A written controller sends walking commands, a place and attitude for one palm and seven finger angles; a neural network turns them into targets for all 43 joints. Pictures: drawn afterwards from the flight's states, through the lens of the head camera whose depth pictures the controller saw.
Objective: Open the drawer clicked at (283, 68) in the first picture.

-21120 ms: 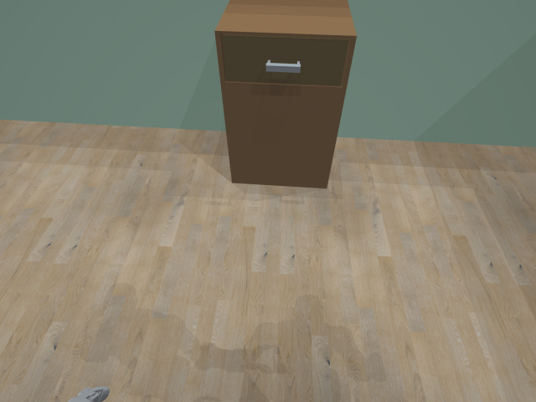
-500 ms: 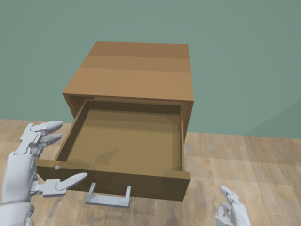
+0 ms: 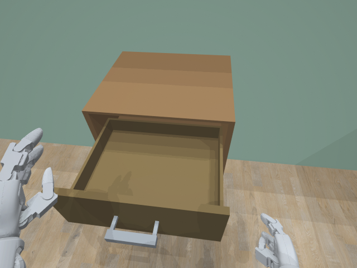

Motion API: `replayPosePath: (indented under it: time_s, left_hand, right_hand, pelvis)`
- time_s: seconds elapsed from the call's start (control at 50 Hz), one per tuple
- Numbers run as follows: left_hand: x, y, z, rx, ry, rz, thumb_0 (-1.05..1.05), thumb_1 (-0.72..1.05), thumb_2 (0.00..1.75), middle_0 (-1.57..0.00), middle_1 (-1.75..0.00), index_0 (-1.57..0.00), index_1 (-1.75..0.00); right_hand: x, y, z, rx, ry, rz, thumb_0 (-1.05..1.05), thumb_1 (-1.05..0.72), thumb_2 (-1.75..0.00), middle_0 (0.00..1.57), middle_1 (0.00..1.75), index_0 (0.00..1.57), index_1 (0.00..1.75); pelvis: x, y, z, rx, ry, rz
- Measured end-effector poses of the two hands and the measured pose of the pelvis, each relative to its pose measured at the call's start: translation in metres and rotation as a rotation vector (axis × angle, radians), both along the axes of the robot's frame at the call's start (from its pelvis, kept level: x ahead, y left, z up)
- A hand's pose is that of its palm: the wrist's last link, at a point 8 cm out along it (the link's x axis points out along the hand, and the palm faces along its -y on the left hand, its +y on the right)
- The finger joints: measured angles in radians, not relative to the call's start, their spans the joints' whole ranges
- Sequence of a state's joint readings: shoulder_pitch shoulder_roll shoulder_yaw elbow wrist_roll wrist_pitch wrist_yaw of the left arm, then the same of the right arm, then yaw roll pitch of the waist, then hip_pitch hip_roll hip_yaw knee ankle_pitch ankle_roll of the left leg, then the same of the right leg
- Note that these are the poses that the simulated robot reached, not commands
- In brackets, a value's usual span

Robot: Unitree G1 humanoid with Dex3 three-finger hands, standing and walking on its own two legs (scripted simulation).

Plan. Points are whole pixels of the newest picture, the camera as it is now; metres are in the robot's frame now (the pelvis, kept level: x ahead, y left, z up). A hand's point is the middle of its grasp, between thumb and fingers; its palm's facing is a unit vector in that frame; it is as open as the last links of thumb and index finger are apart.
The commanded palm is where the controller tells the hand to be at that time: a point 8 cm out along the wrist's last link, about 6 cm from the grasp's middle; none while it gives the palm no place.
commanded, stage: draw the hand back to the body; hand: left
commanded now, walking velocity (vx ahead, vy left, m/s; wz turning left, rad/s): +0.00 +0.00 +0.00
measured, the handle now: (133, 230) +0.23 +0.16 -0.09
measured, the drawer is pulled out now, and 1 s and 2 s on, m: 0.30 0.30 0.30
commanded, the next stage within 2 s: step back with the hand held close in 0.06 s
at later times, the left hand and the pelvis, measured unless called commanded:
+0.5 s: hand (50, 206) +0.16 +0.23 +0.15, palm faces +0.28 -0.81 -0.52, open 7.4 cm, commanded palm +0.10 +0.28 +0.17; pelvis -0.03 +0.00 +0.00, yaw +0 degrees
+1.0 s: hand (15, 239) +0.11 +0.25 +0.16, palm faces +0.39 -0.78 -0.49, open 7.4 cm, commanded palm +0.04 +0.29 +0.17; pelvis -0.08 +0.01 -0.02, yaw +1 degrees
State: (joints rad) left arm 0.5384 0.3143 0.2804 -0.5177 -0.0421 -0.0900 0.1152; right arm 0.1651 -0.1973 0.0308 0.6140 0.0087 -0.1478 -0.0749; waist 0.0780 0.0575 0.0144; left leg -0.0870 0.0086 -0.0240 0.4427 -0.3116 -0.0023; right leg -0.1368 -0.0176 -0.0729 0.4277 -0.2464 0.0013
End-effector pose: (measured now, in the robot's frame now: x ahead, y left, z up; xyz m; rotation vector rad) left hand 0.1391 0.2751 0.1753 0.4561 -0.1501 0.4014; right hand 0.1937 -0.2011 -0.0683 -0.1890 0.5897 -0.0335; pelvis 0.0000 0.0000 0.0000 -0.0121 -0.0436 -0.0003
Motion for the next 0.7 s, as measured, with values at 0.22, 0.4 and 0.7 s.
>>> replayPosePath:
  time_s: [0.22,0.4,0.7]
  left_hand:
    - [-0.002,0.0,0.008,0.038,-0.019,-0.004,0.01,0.88,0.89,-0.21,-0.3,-0.21,-0.31]
    - [0.0,-0.005,0.007,0.098,0.017,-0.089,0.01,0.89,0.9,-0.21,-0.3,-0.21,-0.31]
    - [-0.046,0.007,0.0,0.118,0.007,-0.071,0.01,0.89,0.9,-0.21,-0.3,-0.21,-0.31]
  right_hand:
    - [-0.012,-0.006,-0.005,0.003,0.026,-0.016,0.02,-0.9,-0.9,0.2,0.3,0.2,0.3]
    - [-0.035,-0.024,-0.012,-0.027,0.115,-0.097,0.02,-0.9,-0.9,0.2,0.3,0.2,0.3]
    - [-0.071,-0.024,-0.011,-0.055,0.114,-0.119,0.02,-0.9,-0.9,0.2,0.3,0.2,0.3]
  pelvis:
    - [-0.005,-0.003,0.0,-0.002,0.004,0.005]
    - [-0.02,0.002,-0.001,0.006,0.064,0.001]
    - [-0.058,0.004,-0.008,0.009,0.081,0.011]
